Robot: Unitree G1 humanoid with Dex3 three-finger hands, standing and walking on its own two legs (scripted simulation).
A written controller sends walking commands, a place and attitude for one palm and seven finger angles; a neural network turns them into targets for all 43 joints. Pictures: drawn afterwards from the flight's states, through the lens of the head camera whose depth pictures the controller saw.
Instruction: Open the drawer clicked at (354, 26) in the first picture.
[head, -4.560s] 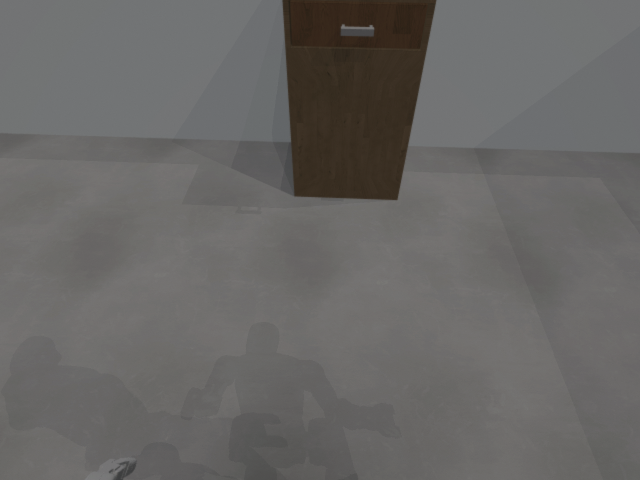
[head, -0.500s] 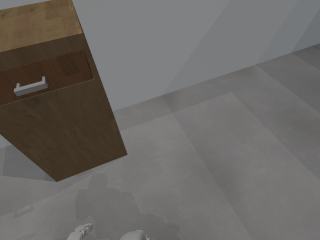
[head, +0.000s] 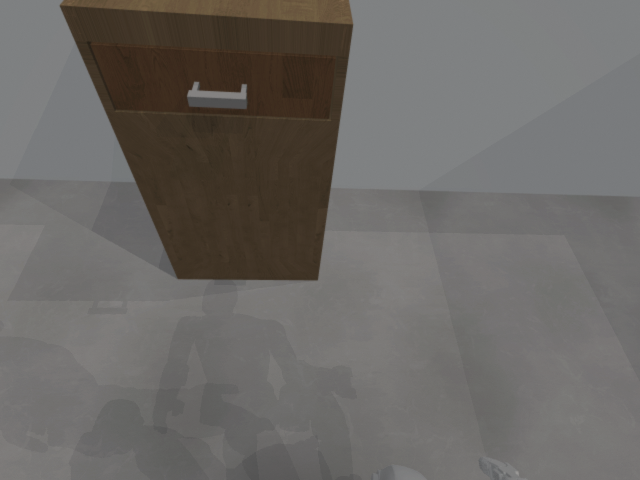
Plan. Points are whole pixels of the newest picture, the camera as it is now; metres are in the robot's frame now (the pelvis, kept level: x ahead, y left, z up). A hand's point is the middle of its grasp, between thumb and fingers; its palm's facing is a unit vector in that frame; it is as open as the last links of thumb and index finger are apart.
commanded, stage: turn to face it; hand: left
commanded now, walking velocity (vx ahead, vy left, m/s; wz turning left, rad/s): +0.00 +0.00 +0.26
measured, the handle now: (219, 93) +0.76 +0.27 +0.01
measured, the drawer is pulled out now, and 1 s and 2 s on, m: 0.00 0.00 0.00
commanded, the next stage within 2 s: take the last steps up to it in 0.08 s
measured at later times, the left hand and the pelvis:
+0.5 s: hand out of the picture +0.01 +0.14 -0.15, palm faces +0.17 -0.96 -0.23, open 7.3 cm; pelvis +0.02 -0.04 +0.01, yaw +7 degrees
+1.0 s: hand (155, 479) +0.13 +0.23 -0.17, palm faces +0.16 -0.97 -0.16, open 7.4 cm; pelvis +0.14 +0.05 +0.01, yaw +6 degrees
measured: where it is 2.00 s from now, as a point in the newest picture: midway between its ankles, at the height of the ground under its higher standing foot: (291, 467)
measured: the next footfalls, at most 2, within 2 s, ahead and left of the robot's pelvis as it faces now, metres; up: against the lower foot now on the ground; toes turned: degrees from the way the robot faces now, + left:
right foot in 0.26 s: +0.05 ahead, -0.13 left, +0.00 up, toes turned -1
left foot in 0.76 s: +0.14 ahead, +0.14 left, +0.00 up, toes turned +16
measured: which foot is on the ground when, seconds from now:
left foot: down 0.00-0.26, up 0.28-0.74, down 0.76-1.00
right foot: up 0.00-0.24, down 0.26-0.76, up 0.78-1.00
